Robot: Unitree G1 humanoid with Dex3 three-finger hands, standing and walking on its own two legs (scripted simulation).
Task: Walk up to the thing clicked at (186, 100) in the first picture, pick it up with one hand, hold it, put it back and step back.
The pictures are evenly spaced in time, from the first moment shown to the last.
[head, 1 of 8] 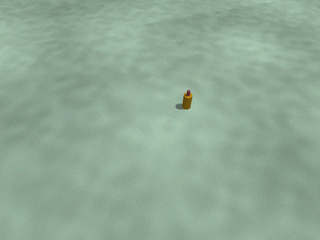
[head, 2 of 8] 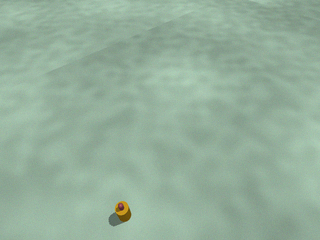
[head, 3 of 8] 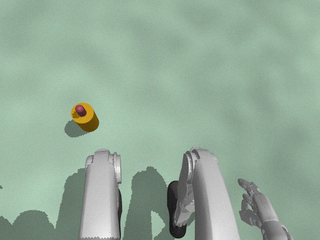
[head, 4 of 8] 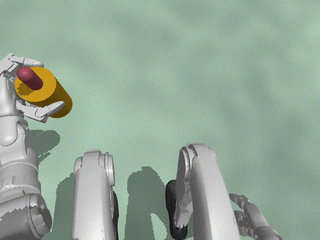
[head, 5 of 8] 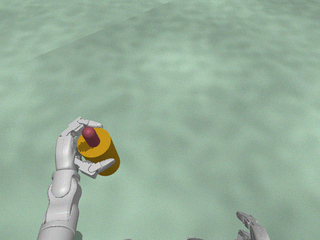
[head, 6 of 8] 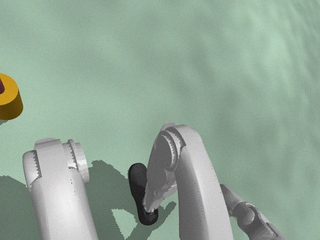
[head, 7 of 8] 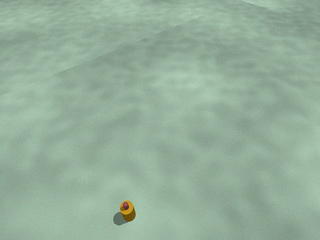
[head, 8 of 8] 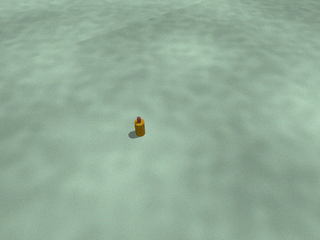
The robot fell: no
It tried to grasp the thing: yes
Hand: left
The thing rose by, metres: 0.69
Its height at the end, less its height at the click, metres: +0.00
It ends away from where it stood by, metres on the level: 0.02
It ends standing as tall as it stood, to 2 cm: yes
